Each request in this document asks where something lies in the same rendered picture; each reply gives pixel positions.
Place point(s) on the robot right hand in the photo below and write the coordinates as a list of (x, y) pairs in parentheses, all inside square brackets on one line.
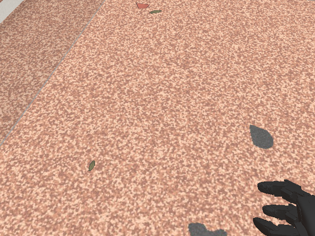
[(300, 217)]

